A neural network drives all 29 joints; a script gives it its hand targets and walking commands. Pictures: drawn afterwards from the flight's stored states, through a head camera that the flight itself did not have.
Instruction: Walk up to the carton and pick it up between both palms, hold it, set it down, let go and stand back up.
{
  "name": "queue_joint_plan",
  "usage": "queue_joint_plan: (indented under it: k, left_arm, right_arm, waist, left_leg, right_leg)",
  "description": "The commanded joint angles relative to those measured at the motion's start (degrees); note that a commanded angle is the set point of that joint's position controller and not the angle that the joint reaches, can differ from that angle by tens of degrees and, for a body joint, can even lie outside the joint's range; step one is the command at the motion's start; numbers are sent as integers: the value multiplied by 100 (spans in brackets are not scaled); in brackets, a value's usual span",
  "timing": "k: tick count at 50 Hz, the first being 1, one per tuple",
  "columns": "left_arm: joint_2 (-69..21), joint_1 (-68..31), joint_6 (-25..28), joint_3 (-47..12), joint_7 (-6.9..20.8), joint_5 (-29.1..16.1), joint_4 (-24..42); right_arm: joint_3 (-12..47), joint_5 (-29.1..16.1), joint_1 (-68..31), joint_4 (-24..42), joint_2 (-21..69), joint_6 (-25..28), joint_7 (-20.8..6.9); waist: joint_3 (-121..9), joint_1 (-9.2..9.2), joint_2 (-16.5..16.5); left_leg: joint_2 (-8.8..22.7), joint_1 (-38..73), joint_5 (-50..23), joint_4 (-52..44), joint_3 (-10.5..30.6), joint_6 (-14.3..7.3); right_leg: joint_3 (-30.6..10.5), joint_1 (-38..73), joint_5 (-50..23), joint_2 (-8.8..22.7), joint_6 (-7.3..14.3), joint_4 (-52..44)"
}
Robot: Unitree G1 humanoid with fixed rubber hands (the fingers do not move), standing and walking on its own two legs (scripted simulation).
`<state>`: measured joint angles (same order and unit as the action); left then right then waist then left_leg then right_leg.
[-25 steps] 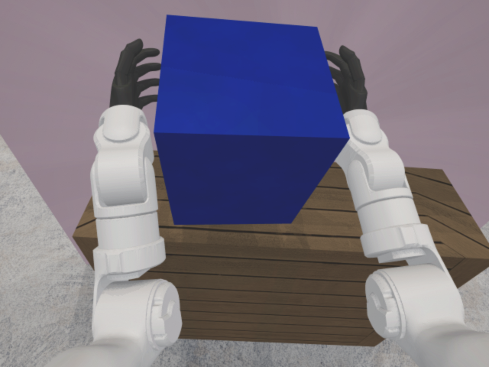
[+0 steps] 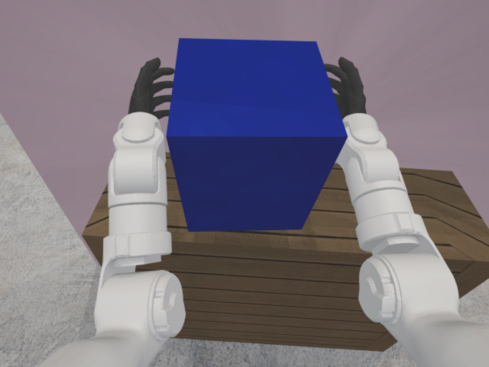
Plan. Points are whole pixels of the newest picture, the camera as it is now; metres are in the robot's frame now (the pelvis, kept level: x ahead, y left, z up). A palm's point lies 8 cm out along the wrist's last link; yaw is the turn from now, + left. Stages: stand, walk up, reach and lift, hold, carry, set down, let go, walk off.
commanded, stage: set down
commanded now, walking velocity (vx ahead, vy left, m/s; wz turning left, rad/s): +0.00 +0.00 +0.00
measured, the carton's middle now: (247, 144) +0.43 -0.03 +0.16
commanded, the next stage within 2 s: none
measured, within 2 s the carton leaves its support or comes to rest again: rests again in 1.90 s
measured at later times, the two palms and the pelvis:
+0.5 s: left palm (158, 128) +0.43 +0.11 +0.20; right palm (347, 124) +0.41 -0.19 +0.20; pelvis +0.01 -0.01 +0.00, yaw +0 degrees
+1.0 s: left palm (172, 135) +0.44 +0.09 +0.17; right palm (351, 132) +0.42 -0.21 +0.18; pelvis +0.01 -0.01 +0.00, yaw +0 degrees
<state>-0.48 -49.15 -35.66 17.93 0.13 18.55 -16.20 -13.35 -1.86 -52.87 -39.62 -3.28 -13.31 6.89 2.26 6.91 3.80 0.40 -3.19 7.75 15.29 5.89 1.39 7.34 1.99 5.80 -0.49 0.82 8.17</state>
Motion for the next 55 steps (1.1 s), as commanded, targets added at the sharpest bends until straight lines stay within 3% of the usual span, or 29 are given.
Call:
queue_joint_plan:
  k: [1,11,31,55]
  left_arm:
    - [-1910,-3134,478,-1707,736,-686,393]
    - [-1943,-3228,863,-1538,674,-647,-90]
    - [-2211,-3394,1573,-1398,487,-629,-798]
    - [-2044,-3668,2146,-708,413,-397,-1696]
  right_arm:
    - [934,-7,-3412,925,1258,425,-535]
    - [813,290,-3428,507,1472,682,-666]
    - [524,696,-3347,-236,1695,1002,-856]
    - [-88,1514,-3400,-682,2095,1072,-1149]
  waist:
    - [-2750,16,-466]
    - [-2895,-60,-358]
    - [-3179,31,-497]
    - [-3491,-24,-399]
  left_leg:
    - [-346,584,-1268,-27,-434,164]
    - [-361,254,-1100,-149,-417,18]
    - [-309,501,-1545,-65,-276,167]
    - [-260,83,-1275,-309,-239,9]
  right_leg:
    - [254,845,-1692,-280,-290,315]
    - [184,1080,-2000,-229,-353,432]
    - [230,736,-2398,-262,-337,438]
    - [143,744,-2796,-198,-425,578]
